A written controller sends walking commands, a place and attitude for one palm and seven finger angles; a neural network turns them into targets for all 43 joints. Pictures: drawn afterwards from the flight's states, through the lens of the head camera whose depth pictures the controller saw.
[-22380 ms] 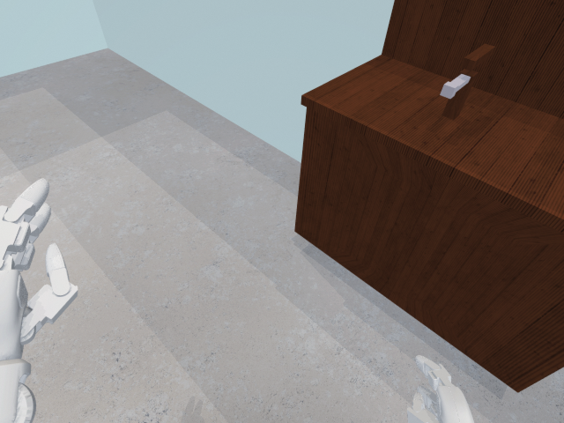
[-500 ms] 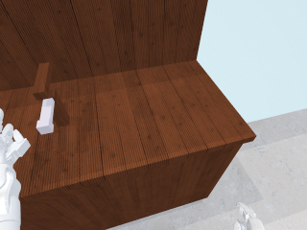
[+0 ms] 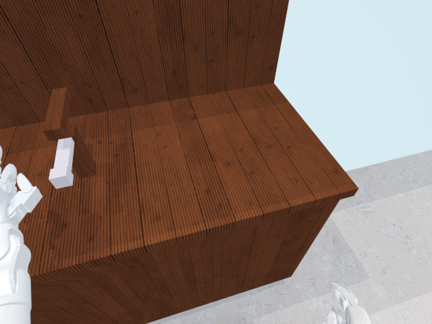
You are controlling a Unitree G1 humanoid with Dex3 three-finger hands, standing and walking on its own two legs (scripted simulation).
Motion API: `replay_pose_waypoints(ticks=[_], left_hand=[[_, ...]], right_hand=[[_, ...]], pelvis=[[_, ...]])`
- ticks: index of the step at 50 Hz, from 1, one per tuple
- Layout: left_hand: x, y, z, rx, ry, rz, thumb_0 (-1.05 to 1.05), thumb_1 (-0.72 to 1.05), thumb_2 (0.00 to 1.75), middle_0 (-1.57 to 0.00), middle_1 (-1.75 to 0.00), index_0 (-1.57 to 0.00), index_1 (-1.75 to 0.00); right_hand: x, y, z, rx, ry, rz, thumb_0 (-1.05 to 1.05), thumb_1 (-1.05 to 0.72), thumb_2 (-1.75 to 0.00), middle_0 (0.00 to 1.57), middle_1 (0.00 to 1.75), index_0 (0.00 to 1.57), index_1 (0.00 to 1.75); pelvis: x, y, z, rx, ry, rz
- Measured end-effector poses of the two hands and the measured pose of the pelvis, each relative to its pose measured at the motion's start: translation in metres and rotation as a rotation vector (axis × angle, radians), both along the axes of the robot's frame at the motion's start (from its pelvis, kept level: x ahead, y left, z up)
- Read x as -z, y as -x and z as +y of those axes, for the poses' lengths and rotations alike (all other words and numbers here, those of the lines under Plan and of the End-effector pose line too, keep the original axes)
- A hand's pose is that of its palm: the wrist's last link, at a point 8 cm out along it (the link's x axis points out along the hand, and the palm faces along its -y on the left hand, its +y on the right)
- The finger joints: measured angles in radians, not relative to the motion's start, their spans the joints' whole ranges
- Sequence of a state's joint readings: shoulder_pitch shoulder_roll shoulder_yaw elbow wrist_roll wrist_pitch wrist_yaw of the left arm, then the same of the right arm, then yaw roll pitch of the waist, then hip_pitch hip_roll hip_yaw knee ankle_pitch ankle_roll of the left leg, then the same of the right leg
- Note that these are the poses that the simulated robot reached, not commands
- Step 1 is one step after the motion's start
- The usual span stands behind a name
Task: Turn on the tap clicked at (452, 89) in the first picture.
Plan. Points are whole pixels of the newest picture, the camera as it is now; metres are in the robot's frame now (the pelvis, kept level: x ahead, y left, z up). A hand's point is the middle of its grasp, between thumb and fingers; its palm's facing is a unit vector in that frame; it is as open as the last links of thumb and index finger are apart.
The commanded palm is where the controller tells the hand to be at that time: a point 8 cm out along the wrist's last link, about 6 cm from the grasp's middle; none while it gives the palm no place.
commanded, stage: reach beside the lever's end, fingers flat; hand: left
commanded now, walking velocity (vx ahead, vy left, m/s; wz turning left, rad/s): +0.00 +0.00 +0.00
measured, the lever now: (61, 177) +0.33 +0.31 +0.11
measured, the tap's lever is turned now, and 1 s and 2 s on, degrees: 0 1 28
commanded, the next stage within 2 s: push the lever round in 0.26 s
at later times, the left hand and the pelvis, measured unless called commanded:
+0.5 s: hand (42, 191) +0.30 +0.33 +0.11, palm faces +0.54 -0.84 -0.09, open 7.8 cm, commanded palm +0.25 +0.36 +0.10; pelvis +0.00 +0.00 +0.00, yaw +0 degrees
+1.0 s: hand (56, 192) +0.30 +0.31 +0.10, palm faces +0.55 -0.83 -0.07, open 7.8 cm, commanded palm +0.26 +0.33 +0.10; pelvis +0.00 +0.00 +0.00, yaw +1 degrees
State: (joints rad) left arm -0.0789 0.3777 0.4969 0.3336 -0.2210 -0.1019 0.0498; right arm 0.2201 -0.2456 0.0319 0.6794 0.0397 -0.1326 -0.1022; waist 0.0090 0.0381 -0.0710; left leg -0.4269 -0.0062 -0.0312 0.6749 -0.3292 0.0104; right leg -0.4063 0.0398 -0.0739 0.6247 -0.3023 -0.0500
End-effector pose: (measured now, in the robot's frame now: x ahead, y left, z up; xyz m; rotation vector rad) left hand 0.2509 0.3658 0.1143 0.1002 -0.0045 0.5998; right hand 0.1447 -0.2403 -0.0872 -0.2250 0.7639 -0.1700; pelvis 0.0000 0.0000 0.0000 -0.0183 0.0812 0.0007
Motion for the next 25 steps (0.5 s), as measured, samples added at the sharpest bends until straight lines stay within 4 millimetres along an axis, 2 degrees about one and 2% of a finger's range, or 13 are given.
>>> replay_pose_waypoints(ticks=[5,9,15,20,25], left_hand=[[0.009,0.012,0.01,-0.015,0.026,0.057,0.02,0.9,0.9,-0.16,-0.15,-0.16,-0.15],[0.016,0.017,0.007,-0.02,0.029,0.054,0.02,0.9,0.9,-0.15,-0.15,-0.15,-0.15],[0.011,0.006,-0.005,0.008,0.011,-0.017,0.02,0.9,0.9,-0.15,-0.15,-0.15,-0.15],[0.005,-0.007,-0.008,0.034,0.008,0.003,0.02,0.9,0.9,-0.15,-0.15,-0.16,-0.15],[0.003,-0.005,-0.006,0.026,0.022,0.031,0.02,0.9,0.9,-0.16,-0.15,-0.16,-0.15]], right_hand=[[0.003,0.003,-0.005,0.002,0.009,0.029,0.01,-0.9,-0.9,0.21,0.3,0.2,0.3],[0.006,0.004,-0.008,-0.014,0.029,0.05,0.01,-0.9,-0.9,0.21,0.3,0.2,0.3],[0.006,0.001,-0.007,-0.019,0.038,0.051,0.01,-0.91,-0.9,0.2,0.3,0.2,0.3],[0.003,-0.002,-0.004,-0.001,0.017,0.023,0.01,-0.91,-0.9,0.2,0.3,0.2,0.3],[0.001,-0.004,-0.002,0.008,-0.004,0.004,0.01,-0.91,-0.9,0.2,0.3,0.2,0.3]], pelvis=[[0.0,-0.002,0.0,-0.008,0.002,-0.001],[0.001,0.0,0.001,-0.017,0.004,0.001],[0.002,0.002,-0.001,-0.021,0.003,0.004],[0.001,0.0,-0.001,-0.012,0.001,0.002],[-0.001,-0.004,0.0,-0.003,-0.001,0.003]])
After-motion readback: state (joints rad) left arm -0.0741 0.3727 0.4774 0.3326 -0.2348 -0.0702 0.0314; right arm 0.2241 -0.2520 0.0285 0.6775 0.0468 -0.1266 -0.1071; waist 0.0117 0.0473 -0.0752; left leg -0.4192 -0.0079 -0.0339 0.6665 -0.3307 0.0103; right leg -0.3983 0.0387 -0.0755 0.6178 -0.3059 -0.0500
